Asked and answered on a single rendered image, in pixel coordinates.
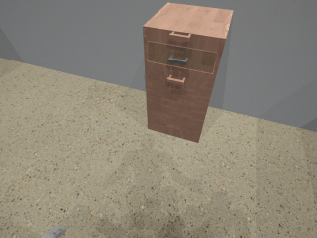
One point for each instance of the handle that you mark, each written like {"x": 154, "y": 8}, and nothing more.
{"x": 175, "y": 81}
{"x": 178, "y": 61}
{"x": 179, "y": 37}

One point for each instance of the cabinet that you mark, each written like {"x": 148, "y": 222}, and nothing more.
{"x": 174, "y": 109}

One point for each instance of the robot left hand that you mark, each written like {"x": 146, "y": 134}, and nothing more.
{"x": 55, "y": 232}

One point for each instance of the drawer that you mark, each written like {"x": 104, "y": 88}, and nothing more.
{"x": 201, "y": 60}

